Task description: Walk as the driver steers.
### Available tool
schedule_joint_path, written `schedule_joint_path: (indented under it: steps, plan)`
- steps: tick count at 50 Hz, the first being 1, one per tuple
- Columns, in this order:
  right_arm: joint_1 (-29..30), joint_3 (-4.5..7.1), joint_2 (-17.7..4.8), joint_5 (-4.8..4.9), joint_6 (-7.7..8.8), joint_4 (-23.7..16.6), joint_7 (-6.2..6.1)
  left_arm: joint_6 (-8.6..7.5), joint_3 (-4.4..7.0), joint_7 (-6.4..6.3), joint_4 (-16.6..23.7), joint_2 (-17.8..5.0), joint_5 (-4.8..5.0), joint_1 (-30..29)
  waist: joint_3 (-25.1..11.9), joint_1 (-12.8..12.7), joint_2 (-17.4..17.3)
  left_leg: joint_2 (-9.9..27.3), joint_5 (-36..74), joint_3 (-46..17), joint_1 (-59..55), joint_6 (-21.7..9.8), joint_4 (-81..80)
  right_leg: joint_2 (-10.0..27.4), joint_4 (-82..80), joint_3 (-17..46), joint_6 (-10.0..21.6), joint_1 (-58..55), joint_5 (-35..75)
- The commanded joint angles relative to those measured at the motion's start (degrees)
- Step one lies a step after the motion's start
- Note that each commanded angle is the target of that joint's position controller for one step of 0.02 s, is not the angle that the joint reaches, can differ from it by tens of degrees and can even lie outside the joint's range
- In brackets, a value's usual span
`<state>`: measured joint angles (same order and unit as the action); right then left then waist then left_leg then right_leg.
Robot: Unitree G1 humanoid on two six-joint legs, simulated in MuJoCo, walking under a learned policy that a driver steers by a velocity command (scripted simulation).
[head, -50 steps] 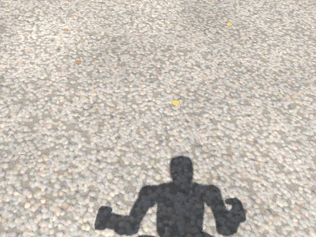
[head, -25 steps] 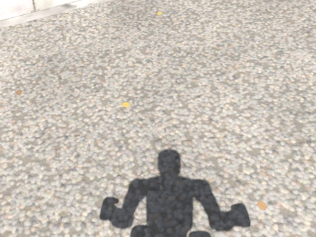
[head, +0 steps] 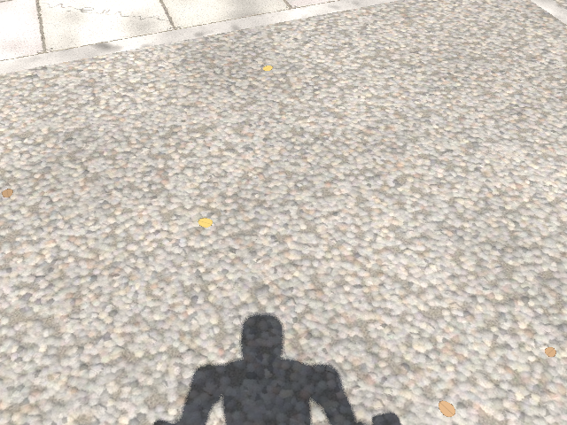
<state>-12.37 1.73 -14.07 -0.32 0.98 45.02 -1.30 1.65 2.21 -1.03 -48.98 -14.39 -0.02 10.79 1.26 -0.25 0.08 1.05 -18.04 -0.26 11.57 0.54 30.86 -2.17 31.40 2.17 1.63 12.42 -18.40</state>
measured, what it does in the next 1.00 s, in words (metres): walks ahead: left foot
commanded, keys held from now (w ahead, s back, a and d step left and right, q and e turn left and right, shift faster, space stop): w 0.56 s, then w+q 0.26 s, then q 0.18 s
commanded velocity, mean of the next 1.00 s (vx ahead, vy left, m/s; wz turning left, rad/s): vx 0.39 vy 0.00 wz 0.14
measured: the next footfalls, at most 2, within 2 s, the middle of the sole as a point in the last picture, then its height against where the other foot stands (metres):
left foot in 0.58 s outside the picture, level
right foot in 1.06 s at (313, 370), level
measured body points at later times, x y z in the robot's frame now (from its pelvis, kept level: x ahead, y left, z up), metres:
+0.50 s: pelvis +0.16 +0.01 +0.00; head +0.20 +0.00 +0.45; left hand +0.08 +0.27 -0.13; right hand +0.42 -0.20 -0.07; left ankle +0.34 +0.14 -0.70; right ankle +0.00 -0.11 -0.73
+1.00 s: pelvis +0.43 +0.04 +0.01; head +0.46 +0.05 +0.46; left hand +0.62 +0.31 -0.07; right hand +0.49 -0.24 -0.11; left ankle +0.36 +0.13 -0.73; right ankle +0.64 -0.07 -0.70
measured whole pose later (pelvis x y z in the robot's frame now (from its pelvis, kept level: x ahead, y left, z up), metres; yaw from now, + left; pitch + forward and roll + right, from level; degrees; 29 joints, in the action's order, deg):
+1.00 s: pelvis +0.43 +0.04 +0.01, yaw +10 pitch +1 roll +1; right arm -21.3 3.7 -16.8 1.2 2.2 45.6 -1.0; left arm -5.3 1.8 0.2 -40.7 -15.8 -0.7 0.9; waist 2.3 5.4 1.9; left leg -6.5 -15.5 -7.3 7.5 -3.6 22.2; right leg 1.4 30.1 6.9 -3.0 33.0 3.2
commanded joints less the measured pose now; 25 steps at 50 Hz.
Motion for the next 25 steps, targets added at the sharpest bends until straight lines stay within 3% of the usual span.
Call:
schedule_joint_path:
  steps: [1, 4, 5, 7, 8, 9, 10, 11, 12, 13, 16, 20, 22, 25]
  plan:
    - [-1.43, 2.0, -8.4, 0.9, 1.08, -2.9, -0.74, -1.83, 1.6, -0.24, 2.98, -5.59, 0.78, -1.36, 5.37, 0.87, -3.11, 5.05, -24.51, -8.77, 4.83, -6.18, -10.11, 1.1, -2.36, 1.72, 2.83, 9.28, -19.14]
    - [-4.66, 2.89, -11.25, 1.52, 2.35, -1.68, -0.5, -4.94, 1.35, 0.82, 3.39, -3.39, 1.33, -2.27, 5.96, 0.82, -9.51, 15.16, -27.83, -23.67, 1.03, -12.34, -18.22, 0.55, 6.87, -3.42, 2.16, 12.99, -7.69]
    - [-4.28, 2.97, -11.6, 1.67, 2.33, -1.82, -0.39, -5.57, 1.43, 1.21, 3.34, -3.73, 1.47, -2.19, 6.38, 0.43, -9.69, 16.23, -25.91, -25.12, 2.53, -13.16, -19.01, 1.37, 5.84, -2.96, 2.82, 11.29, -6.91]
    - [1.11, 2.47, -10.27, 1.9, 1.98, -3.49, 0.11, -6.31, 1.83, 1.77, 0.46, -4.33, 1.85, 4.18, 5.27, -3.66, -8.71, 11.67, -17.67, -17.5, 9.35, -9.95, -15.86, 1.35, -4.2, -2.95, 4.47, -2.45, -3.53]
    - [5.08, 1.68, -7.6, 1.75, 2.14, -5.33, 0.21, -6.55, 2.66, 1.86, -1.92, -6.76, 1.68, 9.47, 4.59, -5.91, -4.19, 6.47, -9.94, -9.89, 13.0, -6.44, -8.24, 3.77, -7.82, 2.64, 5.51, -7.88, -4.13]
    - [6.91, 0.88, -4.39, 1.39, 3.11, -7.23, 0.28, -6.74, 3.96, 1.74, -4.03, -11.14, 1.69, 15.52, 2.83, -6.77, 7.86, -1.22, -2.4, 0.58, 21.73, -2.03, 8.94, 11.22, -13.94, 17.62, 9.3, -17.1, -7.02]
    - [7.41, 1.24, -6.23, 1.66, 4.32, -8.66, -0.01, -7.08, 4.62, 2.16, -3.66, -14.15, 1.1, 18.52, 2.0, -8.38, 14.79, -3.41, -10.81, -0.29, 32.14, -0.66, 22.77, 21.0, -19.2, 34.16, 15.55, -23.51, 0.22]
    - [5.46, 2.06, -8.33, 2.61, 4.88, -8.04, 0.18, -7.6, 3.53, 2.18, -3.2, -11.03, 0.19, 17.24, 2.42, -6.38, 8.8, -1.22, -14.55, -3.93, 37.81, -1.45, 32.16, 22.79, -17.98, 34.12, 17.04, -25.56, 5.2]
    - [3.99, 1.87, -7.6, 3.06, 5.14, -7.4, 0.68, -7.93, 2.93, 2.14, -2.67, -9.07, 0.14, 16.09, 2.2, -4.97, 5.59, 0.69, -10.79, -5.15, 41.0, -2.82, 35.71, 21.91, -17.38, 30.14, 15.94, -27.07, 6.63]
    - [4.63, 1.74, -6.95, 2.72, 5.26, -7.39, 1.18, -7.85, 2.5, 2.09, -2.47, -8.23, 0.33, 15.15, 2.53, -4.38, 3.7, 2.54, -6.59, -4.37, 43.28, -3.6, 36.05, 20.81, -17.99, 25.55, 14.34, -27.21, 8.45]
    - [7.51, 1.31, -4.84, 1.58, 5.06, -8.45, 3.12, -6.28, 0.98, 1.71, -2.79, -5.02, 0.45, 14.61, 3.02, -3.58, 4.7, 4.85, 2.55, -0.78, 39.39, -2.63, 29.38, 15.83, -20.74, 13.62, 10.43, -21.98, 19.82]
    - [15.21, -0.4, -1.42, 1.4, 4.84, -11.49, 4.39, -5.71, 1.13, 0.13, -2.06, -8.35, 0.46, 13.84, 5.15, -4.7, 4.15, 2.12, 14.87, 3.55, 25.92, -0.01, 10.08, 11.61, -25.02, 4.83, 9.18, -9.07, 19.83]
    - [16.9, 0.0, -3.23, 1.84, 4.67, -12.33, 4.26, -6.08, 1.56, -0.01, -2.77, -10.22, 0.83, 15.78, 5.93, -4.79, 5.53, 0.9, 18.57, 3.37, 20.85, -0.24, 4.61, 13.13, -26.74, 4.72, 8.99, -7.83, 18.23]
    - [16.82, 0.92, -6.14, 2.04, 4.64, -12.81, 4.06, -6.14, 1.95, 0.21, -3.41, -10.52, 1.45, 15.8, 6.17, -2.78, 5.71, 0.54, 18.88, 1.65, 19.18, -2.82, 0.24, 15.9, -24.0, 3.91, 7.4, -13.05, 25.54]
Velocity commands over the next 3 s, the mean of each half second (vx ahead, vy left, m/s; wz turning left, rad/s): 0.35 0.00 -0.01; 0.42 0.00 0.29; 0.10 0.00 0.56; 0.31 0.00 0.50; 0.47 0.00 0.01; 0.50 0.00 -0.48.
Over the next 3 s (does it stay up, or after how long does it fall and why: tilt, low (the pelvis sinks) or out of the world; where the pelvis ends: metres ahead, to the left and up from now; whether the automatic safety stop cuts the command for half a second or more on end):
stays up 1.04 0.45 -0.02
